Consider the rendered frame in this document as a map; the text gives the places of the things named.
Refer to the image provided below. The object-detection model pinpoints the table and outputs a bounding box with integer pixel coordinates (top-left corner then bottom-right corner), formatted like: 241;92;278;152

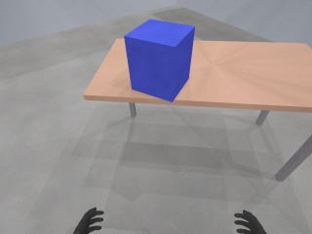
83;38;312;181

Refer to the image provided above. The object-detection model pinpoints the carton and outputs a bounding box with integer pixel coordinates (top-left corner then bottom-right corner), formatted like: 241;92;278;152
124;19;195;102

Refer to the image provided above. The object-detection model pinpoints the robot right hand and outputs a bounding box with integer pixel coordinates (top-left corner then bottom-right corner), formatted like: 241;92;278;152
234;210;267;234

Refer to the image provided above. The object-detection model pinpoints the robot left hand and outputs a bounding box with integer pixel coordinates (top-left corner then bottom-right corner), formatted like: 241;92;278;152
73;207;104;234

